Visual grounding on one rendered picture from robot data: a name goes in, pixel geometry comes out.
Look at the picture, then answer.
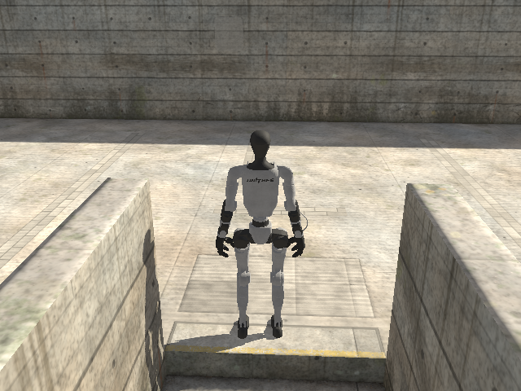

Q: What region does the robot left upper arm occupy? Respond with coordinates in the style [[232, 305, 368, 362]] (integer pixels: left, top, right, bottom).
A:
[[225, 165, 243, 212]]

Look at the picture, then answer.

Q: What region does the left robot shin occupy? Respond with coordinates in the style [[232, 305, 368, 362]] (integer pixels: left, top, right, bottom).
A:
[[237, 272, 248, 327]]

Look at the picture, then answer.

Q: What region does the robot right hand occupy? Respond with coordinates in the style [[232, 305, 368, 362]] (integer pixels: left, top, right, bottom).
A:
[[286, 236, 305, 257]]

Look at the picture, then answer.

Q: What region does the robot right upper arm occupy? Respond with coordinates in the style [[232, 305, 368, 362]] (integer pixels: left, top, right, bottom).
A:
[[278, 165, 296, 212]]

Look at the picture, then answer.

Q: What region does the humanoid robot torso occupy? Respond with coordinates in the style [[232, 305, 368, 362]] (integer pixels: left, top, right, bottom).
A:
[[241, 162, 280, 244]]

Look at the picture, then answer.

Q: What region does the right robot forearm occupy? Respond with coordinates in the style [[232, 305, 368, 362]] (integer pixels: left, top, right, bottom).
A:
[[288, 200, 304, 238]]

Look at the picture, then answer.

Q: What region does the robot left hand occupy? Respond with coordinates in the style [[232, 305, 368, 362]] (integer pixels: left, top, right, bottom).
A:
[[216, 236, 234, 257]]

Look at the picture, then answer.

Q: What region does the left robot forearm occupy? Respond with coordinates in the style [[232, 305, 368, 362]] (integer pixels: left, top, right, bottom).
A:
[[217, 200, 233, 238]]

